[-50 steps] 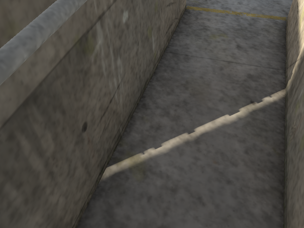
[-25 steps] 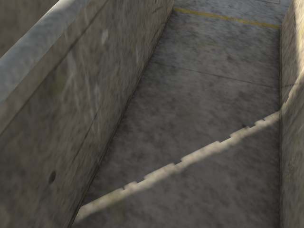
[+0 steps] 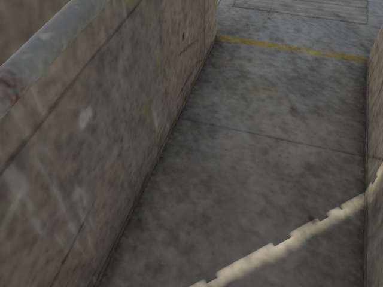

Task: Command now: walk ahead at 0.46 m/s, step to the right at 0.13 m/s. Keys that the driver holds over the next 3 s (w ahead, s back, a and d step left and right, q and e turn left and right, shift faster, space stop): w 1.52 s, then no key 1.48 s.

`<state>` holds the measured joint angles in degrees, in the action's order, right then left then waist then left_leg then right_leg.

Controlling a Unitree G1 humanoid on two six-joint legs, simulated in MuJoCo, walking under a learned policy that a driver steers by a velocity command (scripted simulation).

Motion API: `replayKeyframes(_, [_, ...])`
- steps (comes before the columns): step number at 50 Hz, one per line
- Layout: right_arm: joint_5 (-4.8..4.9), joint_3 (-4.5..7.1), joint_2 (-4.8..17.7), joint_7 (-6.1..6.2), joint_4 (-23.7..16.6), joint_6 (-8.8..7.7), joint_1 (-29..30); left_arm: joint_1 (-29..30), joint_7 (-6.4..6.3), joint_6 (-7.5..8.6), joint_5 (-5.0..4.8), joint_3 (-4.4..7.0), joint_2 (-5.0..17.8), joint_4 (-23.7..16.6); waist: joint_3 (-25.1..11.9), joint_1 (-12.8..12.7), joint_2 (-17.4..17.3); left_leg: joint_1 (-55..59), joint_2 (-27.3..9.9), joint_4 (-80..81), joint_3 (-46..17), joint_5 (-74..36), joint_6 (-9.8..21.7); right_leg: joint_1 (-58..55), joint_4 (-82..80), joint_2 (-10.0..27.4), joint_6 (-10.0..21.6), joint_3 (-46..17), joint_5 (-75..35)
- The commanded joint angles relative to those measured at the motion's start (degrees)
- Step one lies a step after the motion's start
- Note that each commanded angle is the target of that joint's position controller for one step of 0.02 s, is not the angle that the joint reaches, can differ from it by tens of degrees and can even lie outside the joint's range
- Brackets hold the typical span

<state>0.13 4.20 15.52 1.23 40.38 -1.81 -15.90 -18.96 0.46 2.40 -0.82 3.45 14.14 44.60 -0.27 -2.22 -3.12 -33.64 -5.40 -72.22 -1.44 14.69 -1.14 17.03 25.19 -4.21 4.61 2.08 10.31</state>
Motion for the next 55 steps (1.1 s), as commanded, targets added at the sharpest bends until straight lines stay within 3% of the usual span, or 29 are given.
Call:
replayKeyframes(1, [0.22,1.23,3.41,0.44,-4.46,-0.01,-0.94,0.17,-1.20,0.97,-0.33,1.48,5.25,-3.46,2.05,2.29,7.37,-4.98,-3.60,9.97,-2.15,-3.40,-1.09,-4.81,-17.24,14.82,12.31,-15.95,-0.70])
replayKeyframes(6, [0.23,-0.01,0.93,-1.45,-5.46,-0.57,9.57,-1.70,-1.13,1.17,-0.36,2.76,8.34,-3.30,4.38,-0.99,6.34,3.14,0.24,27.49,1.73,-13.75,-1.84,-3.23,-18.09,12.44,10.45,-8.10,-5.75])
replayKeyframes(8, [-0.01,0.32,2.40,-1.85,-6.28,-1.48,12.32,-2.74,-0.63,1.46,-1.36,3.04,9.27,-2.64,5.47,-0.81,4.51,4.57,1.59,30.52,2.33,-13.46,-0.06,-5.17,-16.13,12.93,10.05,-8.23,-14.24])
replayKeyframes(11, [0.09,-0.07,1.90,-2.12,-7.10,-2.45,15.48,-7.37,-0.22,0.59,-1.64,3.40,9.19,-0.67,5.40,-2.09,3.65,1.43,2.15,35.24,2.98,-7.66,2.64,-15.30,-11.89,15.55,10.46,-9.40,-19.11])
replayKeyframes(12, [-0.19,-0.08,2.24,-1.61,-6.93,-2.66,14.47,-7.83,-0.55,0.27,-0.89,3.48,8.91,-0.36,4.61,-0.72,3.17,1.93,2.84,35.44,3.69,-2.62,3.61,-16.42,-9.57,16.00,10.39,-9.55,-22.03])
replayKeyframes(13, [-0.31,-0.01,2.38,-1.63,-6.19,-2.81,12.31,-7.46,-0.97,0.02,-1.08,3.83,9.77,-0.23,3.49,0.98,3.17,5.68,3.69,37.50,4.45,-1.28,4.71,-16.17,-6.04,15.50,9.76,-8.84,-24.03])
replayKeyframes(14, [-0.61,0.78,3.98,-1.00,-4.38,-2.75,6.37,-5.11,-1.07,-0.29,-0.65,3.61,9.46,-1.48,-0.47,4.31,3.99,14.91,5.23,40.80,4.97,-3.99,5.52,-14.56,-0.43,13.35,8.40,-8.04,-29.30])
replayKeyframes(15, [-0.72,1.93,6.42,0.22,-1.58,-3.13,-1.39,-2.11,-1.36,-0.21,-0.06,2.98,7.25,-3.48,-6.77,8.30,3.69,27.58,2.62,42.21,1.41,-8.39,5.83,-9.92,8.64,8.93,4.80,-5.98,-27.20])
replayKeyframes(16, [-1.56,3.10,11.77,0.99,-0.34,-2.86,-10.47,-1.60,-1.16,0.20,0.92,2.13,4.85,-5.62,-11.65,10.20,-5.30,42.64,-9.37,45.39,-18.20,-7.27,10.61,3.93,26.60,3.70,1.30,-4.09,-9.09])
replayKeyframes(17, [-1.37,3.77,14.17,-0.16,0.42,-3.79,-13.66,-6.59,-0.77,1.54,-0.45,1.53,3.29,-5.77,-15.50,8.44,-16.02,52.56,-17.11,52.66,-40.99,8.98,17.74,21.02,40.87,-2.18,-0.77,-9.54,22.28])
replayKeyframes(18, [-0.51,2.61,9.61,-0.34,1.74,-4.07,-14.21,-7.04,-0.87,1.59,-1.23,1.78,4.82,-3.43,-10.41,8.44,-7.57,50.24,-18.26,53.81,-43.12,16.50,16.83,28.59,49.87,-0.96,-1.94,-14.56,22.66])
replayKeyframes(20, [-0.15,1.48,7.53,-0.16,0.52,-4.14,-4.67,-2.32,-1.98,0.76,-0.48,1.98,7.16,-4.39,0.72,4.27,3.74,33.96,-16.19,56.22,-30.65,9.03,12.75,29.10,50.25,2.30,-2.23,-14.31,10.13])
replayKeyframes(21, [-1.13,1.31,7.91,0.51,-0.28,-4.12,-1.41,-0.15,-2.62,-0.29,0.72,2.15,7.17,-6.14,2.47,2.02,3.87,29.11,-14.06,57.77,-25.75,3.67,11.07,26.57,45.59,3.66,-2.86,-14.41,4.87])
replayKeyframes(23, [-1.84,1.33,7.57,1.17,0.01,-3.86,0.59,-0.29,-1.95,-0.76,0.77,2.13,5.91,-6.10,1.83,-0.08,0.66,25.91,-9.33,58.85,-16.37,-6.06,9.29,20.59,36.66,4.71,-3.44,-13.02,-1.59])
replayKeyframes(25, [-2.17,1.36,9.16,1.68,2.12,-3.80,-2.36,-3.23,-1.39,-1.54,0.60,2.43,5.56,-4.39,1.37,-0.39,0.26,24.99,-8.67,57.95,-11.37,-17.44,9.64,16.99,31.57,3.85,-4.90,-13.20,-3.64])
replayKeyframes(28, [-0.83,1.65,10.38,2.58,4.57,-3.84,-5.38,3.58,-0.67,-0.56,1.18,1.56,3.12,-6.06,3.86,1.95,-1.91,25.39,-7.20,59.04,-5.34,-21.32,8.54,17.20,18.79,4.39,-6.18,-11.21,-12.13])
replayKeyframes(32, [-0.23,1.85,11.15,3.70,5.96,-3.31,-7.56,11.43,0.53,0.36,1.05,0.51,1.67,-7.53,7.18,5.25,-5.04,24.19,-6.34,62.06,-2.06,-15.85,7.71,12.69,9.21,4.80,-6.95,-5.16,-19.65])
replayKeyframes(34, [-0.24,1.83,11.53,3.60,6.72,-3.31,-7.61,12.36,0.84,0.11,1.24,0.14,1.83,-7.50,8.01,5.54,-5.93,26.32,-7.85,61.28,-1.95,-16.65,8.16,12.88,7.79,5.03,-6.33,-4.54,-17.04])
replayKeyframes(37, [0.94,2.58,12.50,3.45,6.53,-2.67,-6.32,16.33,1.48,1.30,1.31,-0.03,2.51,-10.01,7.78,4.99,-7.64,32.59,-10.92,58.25,-2.84,-25.00,7.82,14.38,3.83,5.13,-3.81,-3.09,-8.82])
replayKeyframes(39, [1.16,2.77,13.85,4.14,6.43,-2.23,-4.54,10.40,1.25,1.03,2.49,0.56,4.26,-8.17,3.90,1.22,-8.53,34.24,-11.87,51.39,-2.28,-41.91,6.62,7.22,1.88,3.53,-1.48,-2.12,-4.23])
replayKeyframes(40, [0.92,2.38,14.01,3.99,5.94,-1.74,-3.02,1.71,0.99,0.81,2.51,1.92,6.63,-5.58,-1.64,-3.87,-8.51,34.17,-9.63,41.90,-0.31,-51.54,5.30,-2.41,0.34,2.22,0.58,-1.86,-7.20])
replayKeyframes(41, [0.30,1.46,12.18,3.65,4.56,-1.92,-4.32,-6.28,0.59,0.16,2.33,3.37,11.64,-2.56,-9.75,-6.10,-3.57,28.03,-5.63,29.58,2.08,-45.03,3.12,-17.04,3.89,4.42,2.02,-3.97,-24.65])
replayKeyframes(42, [-0.88,-0.59,5.17,2.18,4.02,-2.94,-13.57,-12.50,0.41,-0.88,1.16,4.52,16.35,2.28,-19.06,-2.25,13.16,5.39,2.99,6.57,2.75,3.24,-0.45,-42.11,7.07,15.27,11.27,-19.06,-26.83])
replayKeyframes(43, [0.68,-1.15,4.39,0.99,6.01,-4.54,-16.98,-15.77,0.56,-1.23,-0.13,4.15,14.89,3.74,-23.68,-2.83,18.02,-3.47,7.34,-10.66,-2.97,23.87,-1.77,-42.75,1.61,18.96,17.79,-32.78,-18.97])
replayKeyframes(44, [2.28,-0.17,7.51,0.63,6.00,-5.35,-14.59,-12.17,0.11,-0.83,-0.19,3.27,10.95,2.56,-16.88,-3.47,12.93,-11.00,4.27,-18.04,-4.17,21.28,-1.03,-38.59,-0.09,18.23,16.61,-29.75,-11.39])
replayKeyframes(46, [0.36,-0.14,8.46,1.42,1.56,-5.96,-1.11,-3.41,-0.19,0.85,-0.31,2.58,7.97,0.91,-5.09,-2.66,6.75,-11.90,0.19,-10.75,-1.31,9.59,0.37,-21.63,-6.52,16.13,12.79,-24.25,-5.20])
replayKeyframes(48, [-0.38,-0.05,7.32,1.85,0.88,-4.87,-0.86,-0.65,-1.01,1.33,-0.26,2.69,6.12,1.66,-1.92,1.20,7.60,-5.84,-2.09,-6.66,-2.28,5.44,0.61,-12.15,-10.24,14.58,12.18,-23.07,-8.25])
replayKeyframes(51, [0.04,-0.58,5.06,1.79,0.98,-3.52,-0.93,-1.83,-1.78,1.45,-0.26,2.84,5.78,2.87,2.10,3.77,6.54,-6.06,-3.57,-0.17,-1.91,5.80,-0.02,-7.48,-13.20,14.74,13.23,-20.07,-12.08])
replayKeyframes(55, [0.28,-1.73,3.15,1.12,-2.28,-3.46,9.73,-3.02,-3.26,0.94,0.15,3.38,7.35,2.58,5.80,1.61,3.98,-5.26,-2.96,19.31,0.37,-3.53,-0.71,-5.23,-15.89,11.71,11.40,-13.78,-16.55])
